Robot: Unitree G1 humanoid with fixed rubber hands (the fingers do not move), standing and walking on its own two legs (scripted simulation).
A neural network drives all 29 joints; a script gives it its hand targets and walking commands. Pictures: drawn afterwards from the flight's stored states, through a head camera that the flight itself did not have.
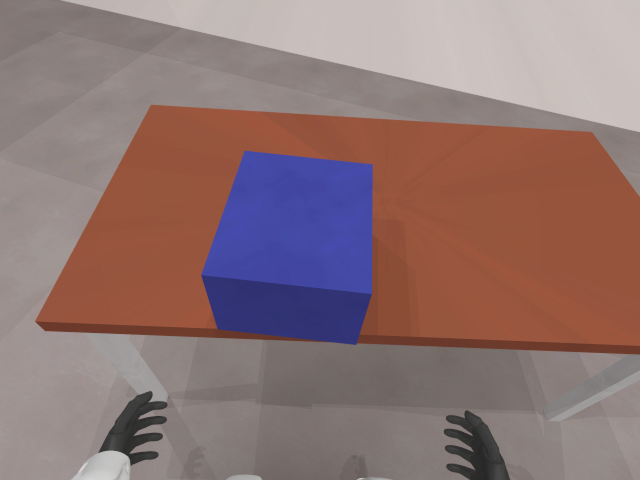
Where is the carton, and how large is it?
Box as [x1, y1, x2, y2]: [201, 151, 372, 344]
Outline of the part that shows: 244,151 201,274 217,328 355,344 371,295 372,164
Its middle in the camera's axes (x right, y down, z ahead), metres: -0.04 +0.01 +0.70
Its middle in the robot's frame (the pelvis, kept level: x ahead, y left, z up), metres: +0.51 +0.05 -0.08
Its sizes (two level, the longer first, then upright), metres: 0.286 0.243 0.167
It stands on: a table, 0.59 m high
